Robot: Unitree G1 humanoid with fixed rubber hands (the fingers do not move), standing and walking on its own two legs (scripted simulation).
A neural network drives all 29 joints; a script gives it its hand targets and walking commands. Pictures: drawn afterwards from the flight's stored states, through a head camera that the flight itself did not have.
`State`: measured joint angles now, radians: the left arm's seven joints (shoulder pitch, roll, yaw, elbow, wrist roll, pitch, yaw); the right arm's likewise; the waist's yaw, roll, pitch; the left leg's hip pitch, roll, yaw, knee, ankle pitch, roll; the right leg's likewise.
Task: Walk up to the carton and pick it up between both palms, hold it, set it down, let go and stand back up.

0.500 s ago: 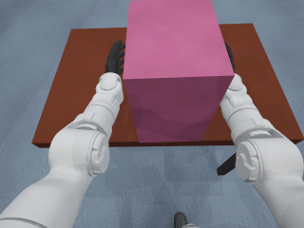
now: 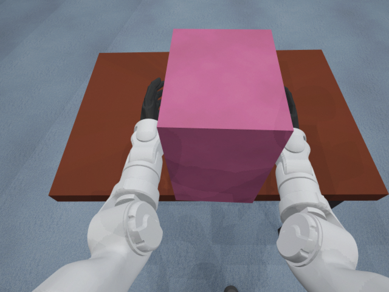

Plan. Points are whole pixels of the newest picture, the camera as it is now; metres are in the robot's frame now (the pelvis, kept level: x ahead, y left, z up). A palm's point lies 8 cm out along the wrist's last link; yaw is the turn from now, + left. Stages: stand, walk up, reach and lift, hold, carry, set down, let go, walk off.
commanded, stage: reach and lift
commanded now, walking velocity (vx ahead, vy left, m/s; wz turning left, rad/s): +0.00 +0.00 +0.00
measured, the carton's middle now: (217, 125) +0.44 -0.04 +0.05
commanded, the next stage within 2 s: none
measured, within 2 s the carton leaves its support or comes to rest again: leaves its support in 1.30 s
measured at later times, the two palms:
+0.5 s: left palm (151, 117) +0.45 +0.10 +0.08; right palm (286, 124) +0.42 -0.18 +0.07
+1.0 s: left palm (150, 118) +0.45 +0.10 +0.08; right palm (286, 124) +0.42 -0.18 +0.07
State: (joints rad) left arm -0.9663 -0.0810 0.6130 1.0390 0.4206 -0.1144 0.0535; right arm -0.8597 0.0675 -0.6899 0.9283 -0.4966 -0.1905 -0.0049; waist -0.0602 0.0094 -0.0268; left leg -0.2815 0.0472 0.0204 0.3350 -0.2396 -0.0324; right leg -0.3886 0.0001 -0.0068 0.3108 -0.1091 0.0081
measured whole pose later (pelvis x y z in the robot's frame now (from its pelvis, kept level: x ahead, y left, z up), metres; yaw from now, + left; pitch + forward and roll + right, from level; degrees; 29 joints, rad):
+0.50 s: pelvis +0.00 +0.00 +0.00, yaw +0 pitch +11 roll -1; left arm -0.92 -0.12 0.55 0.92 0.40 -0.04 0.07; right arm -0.84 0.05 -0.67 0.91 -0.44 -0.20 0.03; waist -0.06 0.02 -0.02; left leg -0.29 0.05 0.02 0.35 -0.24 -0.03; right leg -0.39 -0.01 -0.03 0.31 -0.11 0.01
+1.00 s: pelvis +0.00 +0.01 +0.00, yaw +1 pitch +11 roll -1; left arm -0.92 -0.12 0.54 0.92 0.39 -0.04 0.08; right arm -0.83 0.04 -0.64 0.91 -0.43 -0.20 0.02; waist -0.07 0.01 -0.03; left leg -0.29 0.04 0.03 0.33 -0.23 -0.02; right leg -0.39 -0.02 -0.05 0.30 -0.11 0.01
